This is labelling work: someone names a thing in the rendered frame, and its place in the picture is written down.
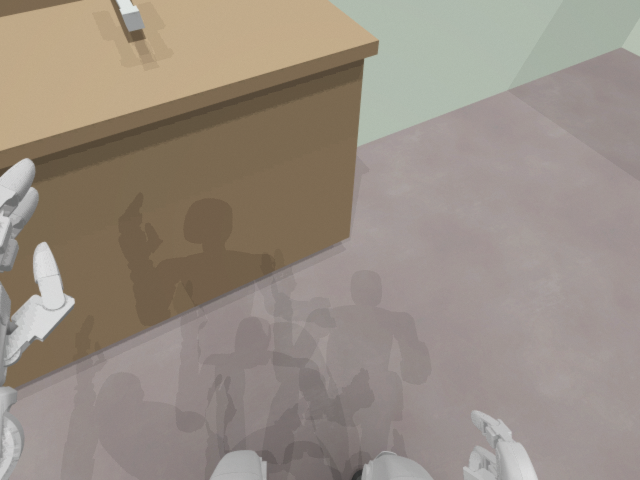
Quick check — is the right robot hand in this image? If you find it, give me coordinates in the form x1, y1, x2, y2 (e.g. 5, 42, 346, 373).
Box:
463, 410, 538, 480

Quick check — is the counter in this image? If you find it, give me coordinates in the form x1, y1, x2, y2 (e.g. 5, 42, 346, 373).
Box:
0, 0, 379, 388

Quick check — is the left robot hand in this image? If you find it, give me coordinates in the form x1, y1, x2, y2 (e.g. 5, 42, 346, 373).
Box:
0, 158, 75, 387

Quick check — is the robot left forearm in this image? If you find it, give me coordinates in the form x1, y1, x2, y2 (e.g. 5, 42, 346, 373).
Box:
0, 386, 25, 480

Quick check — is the robot thigh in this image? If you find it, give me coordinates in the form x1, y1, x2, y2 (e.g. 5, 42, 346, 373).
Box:
209, 450, 267, 480
361, 455, 434, 480

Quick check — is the tap lever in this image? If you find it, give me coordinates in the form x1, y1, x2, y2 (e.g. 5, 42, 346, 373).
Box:
116, 0, 145, 32

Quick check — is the right robot thigh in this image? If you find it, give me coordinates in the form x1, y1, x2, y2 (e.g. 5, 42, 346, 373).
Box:
361, 455, 434, 480

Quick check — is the left robot thigh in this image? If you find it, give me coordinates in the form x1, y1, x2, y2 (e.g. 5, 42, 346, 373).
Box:
209, 450, 267, 480

